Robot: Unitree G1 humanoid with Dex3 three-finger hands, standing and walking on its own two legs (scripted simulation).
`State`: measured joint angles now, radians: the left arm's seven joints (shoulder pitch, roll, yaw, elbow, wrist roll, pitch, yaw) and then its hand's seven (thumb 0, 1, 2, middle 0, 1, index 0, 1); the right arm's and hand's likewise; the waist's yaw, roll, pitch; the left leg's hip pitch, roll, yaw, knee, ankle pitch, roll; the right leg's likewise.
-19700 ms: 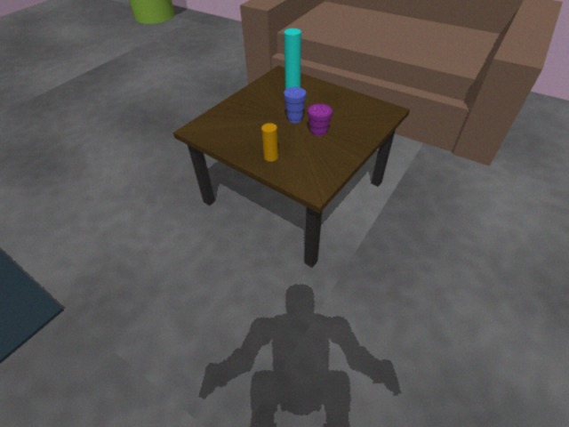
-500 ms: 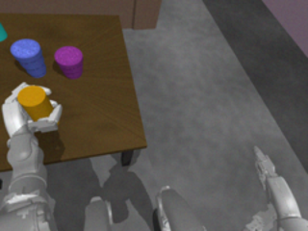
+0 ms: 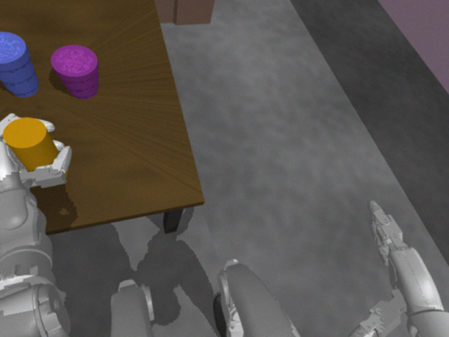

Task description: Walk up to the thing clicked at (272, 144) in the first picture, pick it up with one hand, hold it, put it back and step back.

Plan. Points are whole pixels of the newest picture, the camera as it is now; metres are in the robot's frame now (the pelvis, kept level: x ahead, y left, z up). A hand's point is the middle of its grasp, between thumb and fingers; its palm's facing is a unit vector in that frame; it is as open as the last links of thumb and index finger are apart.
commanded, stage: lower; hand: left
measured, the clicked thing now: (39, 155) +0.47 +0.23 -0.04
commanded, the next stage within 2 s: loosen in 1.12 s
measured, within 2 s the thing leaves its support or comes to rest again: rests again in 0.94 s
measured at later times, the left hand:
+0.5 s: hand (55, 164) +0.48 +0.22 -0.09, palm faces +0.22 -0.97 -0.03, open 7.4 cm
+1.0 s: hand (63, 169) +0.48 +0.22 -0.12, palm faces +0.22 -0.98 -0.04, open 7.4 cm
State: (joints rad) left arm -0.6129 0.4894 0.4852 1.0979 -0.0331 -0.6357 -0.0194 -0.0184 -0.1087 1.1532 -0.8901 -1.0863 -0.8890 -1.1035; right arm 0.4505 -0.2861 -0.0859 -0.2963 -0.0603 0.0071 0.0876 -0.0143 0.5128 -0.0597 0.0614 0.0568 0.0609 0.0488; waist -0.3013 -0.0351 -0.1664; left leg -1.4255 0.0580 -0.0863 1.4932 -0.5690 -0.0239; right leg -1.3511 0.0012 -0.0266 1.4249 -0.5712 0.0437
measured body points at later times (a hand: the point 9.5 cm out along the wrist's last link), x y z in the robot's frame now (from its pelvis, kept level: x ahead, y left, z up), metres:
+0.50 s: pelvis -0.01 +0.00 -0.03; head +0.17 +0.08 +0.37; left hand +0.46 +0.27 -0.09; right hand +0.17 -0.26 +0.07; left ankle +0.05 +0.13 -0.57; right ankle +0.05 -0.15 -0.57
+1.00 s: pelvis -0.01 +0.00 -0.05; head +0.18 +0.09 +0.35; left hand +0.47 +0.27 -0.12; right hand +0.17 -0.25 +0.06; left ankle +0.05 +0.13 -0.57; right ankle +0.05 -0.15 -0.57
